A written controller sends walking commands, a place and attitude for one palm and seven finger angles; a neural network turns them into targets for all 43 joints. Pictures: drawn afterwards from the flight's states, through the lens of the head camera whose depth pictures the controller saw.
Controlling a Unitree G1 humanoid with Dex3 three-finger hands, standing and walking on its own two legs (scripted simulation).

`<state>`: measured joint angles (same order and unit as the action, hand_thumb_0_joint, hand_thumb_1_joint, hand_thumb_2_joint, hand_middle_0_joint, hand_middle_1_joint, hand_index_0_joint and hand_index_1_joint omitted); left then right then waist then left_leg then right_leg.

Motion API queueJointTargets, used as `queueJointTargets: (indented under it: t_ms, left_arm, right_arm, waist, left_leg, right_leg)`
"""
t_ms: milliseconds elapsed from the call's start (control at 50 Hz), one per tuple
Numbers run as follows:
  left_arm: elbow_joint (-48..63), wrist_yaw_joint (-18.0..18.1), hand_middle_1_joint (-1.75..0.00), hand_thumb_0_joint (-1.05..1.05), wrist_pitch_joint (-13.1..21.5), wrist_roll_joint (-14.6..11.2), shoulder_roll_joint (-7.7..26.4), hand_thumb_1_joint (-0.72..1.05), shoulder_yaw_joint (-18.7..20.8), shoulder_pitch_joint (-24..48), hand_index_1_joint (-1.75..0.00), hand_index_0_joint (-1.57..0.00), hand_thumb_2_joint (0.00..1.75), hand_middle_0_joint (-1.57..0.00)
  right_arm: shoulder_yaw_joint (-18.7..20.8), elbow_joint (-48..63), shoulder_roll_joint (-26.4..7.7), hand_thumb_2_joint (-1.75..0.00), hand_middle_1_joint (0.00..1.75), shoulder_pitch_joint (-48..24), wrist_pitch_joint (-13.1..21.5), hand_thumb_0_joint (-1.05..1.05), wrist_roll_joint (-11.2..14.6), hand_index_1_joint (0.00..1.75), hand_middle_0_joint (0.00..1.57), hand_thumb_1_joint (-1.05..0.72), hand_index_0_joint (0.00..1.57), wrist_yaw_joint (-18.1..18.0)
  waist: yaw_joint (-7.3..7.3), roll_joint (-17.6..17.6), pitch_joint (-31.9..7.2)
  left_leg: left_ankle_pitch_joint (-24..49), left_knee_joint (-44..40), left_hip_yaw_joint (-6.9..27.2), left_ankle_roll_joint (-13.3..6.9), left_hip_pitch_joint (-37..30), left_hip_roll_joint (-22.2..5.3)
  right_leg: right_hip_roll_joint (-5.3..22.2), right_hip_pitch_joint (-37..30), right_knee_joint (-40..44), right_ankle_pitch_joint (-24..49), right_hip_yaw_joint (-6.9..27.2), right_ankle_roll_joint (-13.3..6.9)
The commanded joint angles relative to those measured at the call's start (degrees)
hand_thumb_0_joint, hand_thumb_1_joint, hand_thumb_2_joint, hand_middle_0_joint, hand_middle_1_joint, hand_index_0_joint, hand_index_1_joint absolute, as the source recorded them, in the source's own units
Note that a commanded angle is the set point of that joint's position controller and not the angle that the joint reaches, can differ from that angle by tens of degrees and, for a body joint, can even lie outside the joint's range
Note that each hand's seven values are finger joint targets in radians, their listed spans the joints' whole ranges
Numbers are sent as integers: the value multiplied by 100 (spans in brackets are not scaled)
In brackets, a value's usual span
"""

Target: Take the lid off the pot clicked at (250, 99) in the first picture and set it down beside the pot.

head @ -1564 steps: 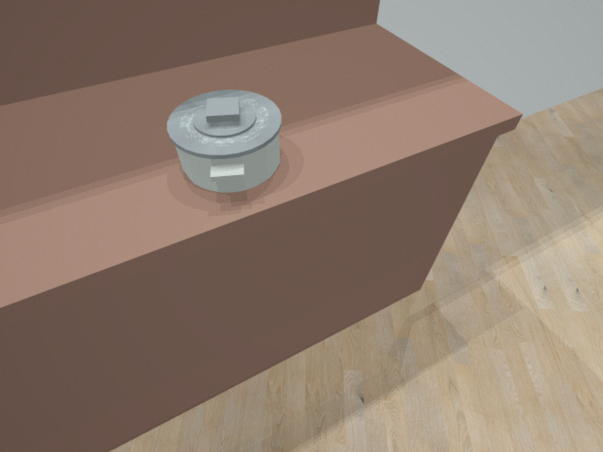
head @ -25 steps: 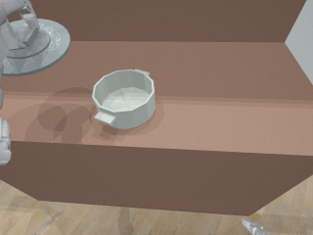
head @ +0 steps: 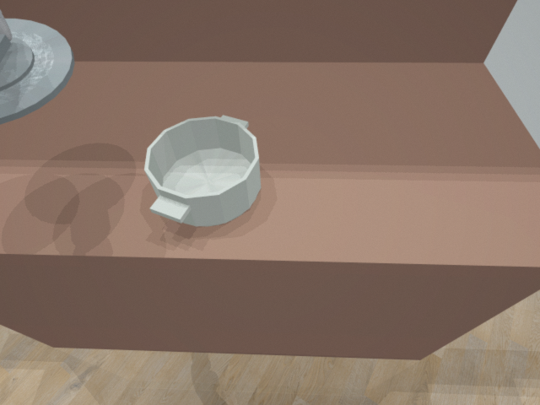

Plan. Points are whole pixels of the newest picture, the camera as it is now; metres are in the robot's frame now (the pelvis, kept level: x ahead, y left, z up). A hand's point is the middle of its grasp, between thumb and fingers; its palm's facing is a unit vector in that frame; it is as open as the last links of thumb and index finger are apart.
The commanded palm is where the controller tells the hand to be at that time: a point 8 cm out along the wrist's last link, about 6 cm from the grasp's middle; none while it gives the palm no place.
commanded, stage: lower the lid onto the table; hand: left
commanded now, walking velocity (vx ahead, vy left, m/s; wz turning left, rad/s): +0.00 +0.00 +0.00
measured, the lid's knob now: out of the picture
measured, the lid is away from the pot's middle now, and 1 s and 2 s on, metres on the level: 0.24 0.22 0.22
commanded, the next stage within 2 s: none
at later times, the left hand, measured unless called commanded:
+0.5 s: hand out of the picture +0.44 +0.32 +0.26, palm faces -0.23 -0.10 -0.97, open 8.8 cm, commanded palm +0.43 +0.32 +0.33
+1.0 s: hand (11, 97) +0.46 +0.31 +0.23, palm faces -0.30 -0.11 -0.95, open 8.8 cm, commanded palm +0.45 +0.32 +0.29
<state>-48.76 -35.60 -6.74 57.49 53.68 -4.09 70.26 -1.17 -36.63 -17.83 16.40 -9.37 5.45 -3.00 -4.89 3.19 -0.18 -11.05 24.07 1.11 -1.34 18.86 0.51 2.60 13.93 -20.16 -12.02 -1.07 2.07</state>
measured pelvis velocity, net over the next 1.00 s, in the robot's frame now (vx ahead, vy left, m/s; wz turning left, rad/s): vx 0.00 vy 0.00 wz -0.01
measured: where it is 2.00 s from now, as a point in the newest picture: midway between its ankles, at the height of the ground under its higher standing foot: outside the picture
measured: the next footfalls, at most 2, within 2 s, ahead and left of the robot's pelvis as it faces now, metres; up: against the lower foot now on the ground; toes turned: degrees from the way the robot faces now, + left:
none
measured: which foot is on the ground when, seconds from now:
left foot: down 0.00-1.00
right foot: down 0.00-1.00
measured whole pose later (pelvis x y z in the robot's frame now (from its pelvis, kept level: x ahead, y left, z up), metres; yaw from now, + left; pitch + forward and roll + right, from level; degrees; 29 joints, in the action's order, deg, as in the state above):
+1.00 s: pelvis +0.00 +0.00 +0.00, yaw +0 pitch +6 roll -1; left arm -56.8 -33.5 -5.5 56.3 50.5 -3.2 66.1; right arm -1.2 -37.3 -17.8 17.1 -7.6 5.5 -3.1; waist -6.7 3.2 -0.2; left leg -12.4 26.1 1.0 -1.3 19.5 0.0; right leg 2.1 14.3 -21.4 -12.8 -0.9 2.2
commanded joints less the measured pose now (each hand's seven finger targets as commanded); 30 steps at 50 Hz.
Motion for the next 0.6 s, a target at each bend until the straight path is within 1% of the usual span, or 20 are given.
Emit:
queueJointTargets:
  t_ms: [0, 20, 60, 100, 120, 160, 200, 220, 240, 280, 320, 340, 400, 420, 440, 460, 520, 540, 560, 580]
  left_arm:
    - [1118, 319, -86, 0, -16, -64, 1552, 46, 567, 2539, -85, -78, 122, -78]
    - [1512, 325, -86, 0, -35, 3, 1678, 46, 600, 2864, -85, -78, 122, -78]
    - [1112, 303, -86, 0, -271, 7, 1523, 46, 518, 2813, -85, -78, 122, -78]
    - [1042, 261, -86, 0, -407, -101, 1147, 46, 245, 2638, -85, -78, 122, -78]
    - [1444, 291, -86, 0, -437, -1, 1459, 46, 418, 2935, -85, -78, 122, -78]
    - [1627, 310, -86, 0, -487, 26, 1421, 46, 404, 3018, -85, -78, 122, -78]
    - [1006, 307, -86, 0, -498, -30, 1302, 46, 356, 2583, -85, -78, 122, -78]
    - [1161, 330, -86, 0, -478, 81, 1504, 46, 438, 2841, -85, -78, 122, -78]
    - [689, 305, -86, 0, -481, 84, 1405, 46, 407, 2660, -85, -78, 122, -78]
    - [633, 309, -86, 0, -434, 74, 1425, 46, 355, 2802, -85, -78, 122, -78]
    - [852, 369, -86, 0, -342, 136, 1622, 46, 390, 3184, -85, -78, 122, -78]
    - [548, 358, -86, 0, -332, 136, 1537, 46, 367, 3104, -85, -78, 122, -78]
    - [858, 398, -86, 0, -243, 21, 1386, 46, 219, 3320, -85, -78, 122, -78]
    - [981, 430, -86, 0, -237, 108, 1496, 46, 325, 3412, -85, -78, 122, -78]
    - [686, 413, -86, 0, -234, 91, 1358, 46, 278, 3159, -85, -78, 122, -78]
    - [730, 435, -86, 0, -215, 86, 1535, 46, 424, 3031, -85, -78, 122, -78]
    - [702, 427, -86, 0, -181, 47, 1220, 46, 199, 2837, -85, -78, 122, -78]
    - [396, 388, -86, 0, -209, 22, 955, 46, 41, 2718, -85, -78, 122, -78]
    - [225, 382, -86, 0, -215, -15, 1050, 46, 127, 2522, -85, -78, 122, -78]
    - [131, 361, -86, 0, -195, -15, 1059, 46, 89, 2534, -85, -78, 122, -78]
  right_arm:
    - [303, 617, -831, -90, 30, -57, 193, 0, -7, 30, 20, -90, 20, 12]
    - [275, 675, -777, -90, 30, -160, 179, 0, -8, 30, 20, -90, 20, 29]
    - [274, 658, -767, -90, 30, -254, 191, 0, 38, 30, 20, -90, 20, 57]
    - [301, 630, -813, -90, 30, -153, 230, 0, 39, 30, 20, -90, 20, 86]
    - [277, 682, -775, -90, 30, -194, 239, 0, 29, 30, 20, -90, 20, 95]
    - [260, 738, -737, -90, 30, -315, 274, 0, 34, 30, 20, -90, 20, 75]
    - [265, 644, -817, -90, 30, -162, 290, 0, 20, 30, 20, -90, 20, 56]
    - [229, 666, -769, -90, 30, -192, 289, 0, 19, 30, 20, -90, 20, 50]
    - [215, 657, -768, -90, 30, -281, 285, 0, 11, 30, 20, -90, 20, 26]
    - [190, 646, -768, -90, 30, -288, 280, 0, 14, 30, 20, -90, 20, -7]
    - [198, 626, -779, -90, 30, -197, 296, 0, -4, 30, 20, -90, 20, -15]
    - [200, 624, -773, -90, 30, -264, 306, 0, -13, 30, 20, -90, 20, -46]
    - [225, 593, -790, -90, 30, -156, 366, 0, -5, 30, 20, -90, 20, -58]
    - [222, 602, -735, -90, 30, -136, 399, 0, -27, 30, 20, -90, 20, -57]
    - [223, 579, -737, -90, 30, -165, 401, 0, -30, 30, 20, -90, 20, -69]
    - [216, 583, -747, -90, 30, -129, 397, 0, -9, 30, 20, -90, 20, -61]
    - [232, 576, -743, -90, 30, -117, 387, 0, -12, 30, 20, -90, 20, -36]
    - [233, 522, -749, -90, 30, -131, 386, 0, -12, 30, 20, -90, 20, -43]
    - [232, 506, -769, -90, 30, -84, 381, 0, 16, 30, 20, -90, 20, -40]
    - [220, 479, -800, -90, 30, -87, 366, 0, 10, 30, 20, -90, 20, -40]
  waist:
    - [24, 564, -2384]
    - [68, 525, -2533]
    - [55, 548, -2320]
    - [-16, 563, -2201]
    - [54, 450, -2483]
    - [49, 500, -2644]
    - [-24, 254, -2343]
    - [35, 153, -2437]
    - [12, 26, -2154]
    - [7, -99, -2138]
    - [5, 10, -2378]
    - [-24, 89, -2239]
    - [-72, 487, -2414]
    - [-27, 477, -2532]
    - [-52, 468, -2374]
    - [-10, 440, -2393]
    - [-59, 512, -2232]
    - [-99, 405, -1925]
    - [-96, 152, -1775]
    - [-101, 152, -1698]
  left_leg:
    - [2863, 169, -21, -380, -1806, 142]
    - [2785, 100, -20, -354, -1810, 150]
    - [2678, 145, -18, -358, -1728, 172]
    - [2736, 172, 15, -346, -1758, 173]
    - [2625, 96, 8, -333, -1803, 173]
    - [2713, 169, 21, -367, -1906, 203]
    - [2364, 154, -16, -361, -1684, 198]
    - [2116, 58, -41, -345, -1609, 204]
    - [1782, 93, -84, -370, -1422, 231]
    - [1564, 4, -102, -374, -1320, 242]
    - [1528, -31, -126, -359, -1351, 235]
    - [1432, 29, -145, -394, -1319, 244]
    - [1794, 68, -76, -385, -1573, 226]
    - [1814, 57, -59, -389, -1623, 234]
    - [1815, 110, -74, -402, -1590, 236]
    - [1832, 83, -56, -387, -1545, 226]
    - [1901, 81, -79, -368, -1513, 224]
    - [1654, 101, -85, -380, -1417, 225]
    - [1411, 45, -95, -368, -1300, 205]
    - [1254, 15, -123, -368, -1217, 212]
  right_leg:
    - [-504, -189, 1, 1732, -338, -403]
    - [-514, -317, -36, 1702, -325, -382]
    - [-509, -210, -101, 1735, -337, -402]
    - [-522, -68, -41, 1694, -373, -403]
    - [-537, -274, -68, 1678, -341, -372]
    - [-521, -284, -139, 1748, -328, -391]
    - [-513, -204, -55, 1634, -366, -384]
    - [-534, -364, -88, 1560, -355, -360]
    - [-521, -269, -75, 1455, -360, -363]
    - [-501, -352, -67, 1411, -360, -352]
    - [-490, -502, -80, 1428, -315, -333]
    - [-485, -410, -68, 1368, -311, -344]
    - [-478, -362, -60, 1504, -311, -380]
    - [-510, -455, -83, 1483, -294, -361]
    - [-514, -338, -83, 1477, -316, -372]
    - [-507, -414, -104, 1505, -310, -372]
    - [-518, -309, -63, 1520, -329, -374]
    - [-521, -147, -28, 1404, -367, -371]
    - [-518, -143, -4, 1300, -369, -354]
    - [-521, -136, 20, 1243, -365, -352]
